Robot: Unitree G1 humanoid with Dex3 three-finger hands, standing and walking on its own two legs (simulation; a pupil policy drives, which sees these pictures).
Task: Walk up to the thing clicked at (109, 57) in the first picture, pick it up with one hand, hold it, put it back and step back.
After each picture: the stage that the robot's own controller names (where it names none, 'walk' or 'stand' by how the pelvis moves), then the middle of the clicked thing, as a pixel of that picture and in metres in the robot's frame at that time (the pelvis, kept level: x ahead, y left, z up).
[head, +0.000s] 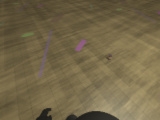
stand; (109, 57) +1.30 -0.38 -0.72
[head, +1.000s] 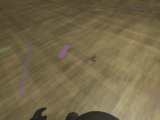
walk; (94, 58) +1.22 +0.02 -0.69
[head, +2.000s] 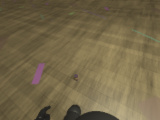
walk; (76, 77) +0.73 +0.29 -0.71
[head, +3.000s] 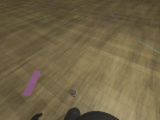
walk; (74, 93) +0.47 +0.24 -0.71
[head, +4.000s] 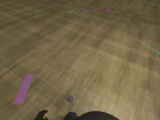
stand; (71, 99) +0.35 +0.22 -0.71
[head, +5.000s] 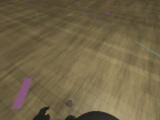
stand; (70, 103) +0.32 +0.22 -0.72
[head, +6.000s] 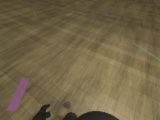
stand; (68, 105) +0.29 +0.22 -0.71
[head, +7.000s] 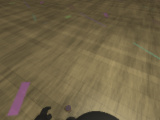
stand; (68, 108) +0.26 +0.22 -0.73
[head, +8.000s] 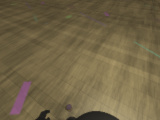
stand; (69, 107) +0.27 +0.23 -0.73
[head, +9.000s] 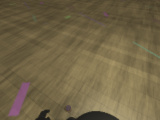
stand; (68, 108) +0.26 +0.23 -0.73
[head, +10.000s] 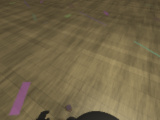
go down; (69, 108) +0.26 +0.23 -0.73
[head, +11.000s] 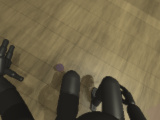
go down; (60, 68) +0.35 +0.24 -0.33
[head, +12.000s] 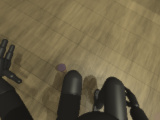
approach; (62, 68) +0.34 +0.25 -0.30
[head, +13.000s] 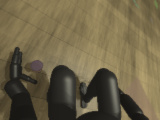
close in; (37, 67) +0.33 +0.27 -0.22
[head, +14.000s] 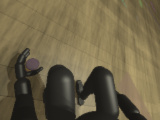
close; (31, 66) +0.34 +0.27 -0.21
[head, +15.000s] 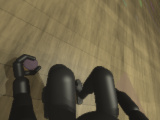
lift; (30, 65) +0.33 +0.28 -0.22
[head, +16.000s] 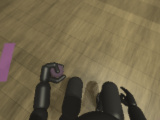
lift; (58, 73) +0.30 +0.23 -0.03
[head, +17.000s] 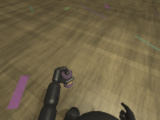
lift; (67, 78) +0.31 +0.16 +0.01
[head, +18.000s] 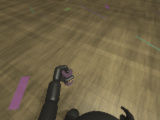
hold; (67, 77) +0.32 +0.17 +0.00
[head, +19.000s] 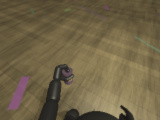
hold; (67, 76) +0.33 +0.17 +0.01
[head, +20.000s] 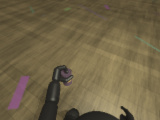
crouch; (66, 77) +0.32 +0.17 +0.00
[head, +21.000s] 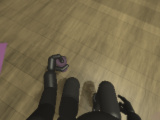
crouch; (62, 64) +0.38 +0.21 -0.09
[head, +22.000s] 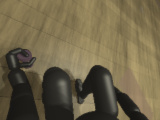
lower; (26, 59) +0.38 +0.29 -0.22
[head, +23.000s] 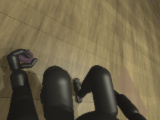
lower; (26, 60) +0.37 +0.28 -0.22
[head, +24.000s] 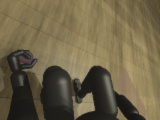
lower; (27, 60) +0.37 +0.28 -0.22
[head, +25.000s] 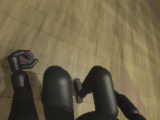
lower; (27, 60) +0.37 +0.29 -0.22
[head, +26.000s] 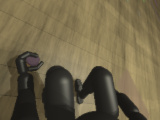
open; (32, 62) +0.35 +0.27 -0.22
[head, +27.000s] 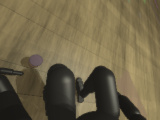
rise; (35, 61) +0.35 +0.26 -0.22
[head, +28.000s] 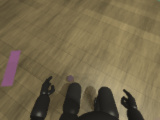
walk; (70, 79) +0.35 +0.20 -0.48
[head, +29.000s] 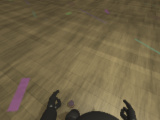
stand; (71, 104) +0.31 +0.18 -0.66
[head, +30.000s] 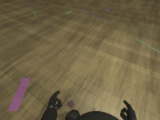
stand; (71, 104) +0.30 +0.19 -0.67
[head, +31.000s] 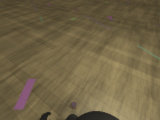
stand; (74, 105) +0.33 +0.17 -0.72
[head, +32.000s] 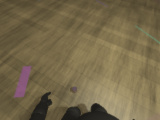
walk; (74, 89) +0.37 +0.13 -0.71
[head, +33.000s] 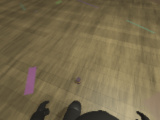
walk; (78, 80) +0.55 +0.17 -0.69
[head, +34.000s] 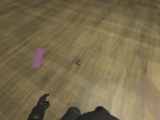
walk; (78, 62) +0.89 +0.20 -0.69
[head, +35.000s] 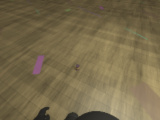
stand; (77, 67) +0.93 +0.23 -0.71
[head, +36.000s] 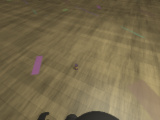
stand; (76, 66) +0.94 +0.25 -0.72
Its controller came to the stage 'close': yes
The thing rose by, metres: 0.71
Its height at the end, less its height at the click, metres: +0.00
